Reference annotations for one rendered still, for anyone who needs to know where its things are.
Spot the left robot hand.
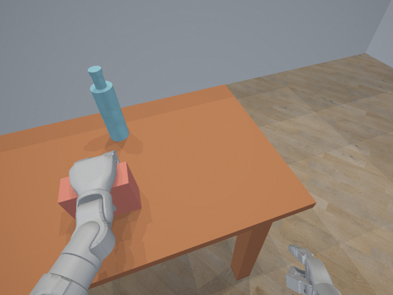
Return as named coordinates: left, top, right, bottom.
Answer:
left=69, top=150, right=120, bottom=211

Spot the right robot hand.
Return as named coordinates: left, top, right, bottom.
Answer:
left=286, top=245, right=333, bottom=295

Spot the table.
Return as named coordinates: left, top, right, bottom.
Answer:
left=0, top=84, right=317, bottom=295

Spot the sponge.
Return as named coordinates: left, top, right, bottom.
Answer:
left=58, top=162, right=142, bottom=220

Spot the robot left forearm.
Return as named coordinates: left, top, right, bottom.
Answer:
left=29, top=190, right=115, bottom=295

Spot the robot right forearm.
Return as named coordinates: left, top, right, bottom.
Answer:
left=311, top=283, right=341, bottom=295

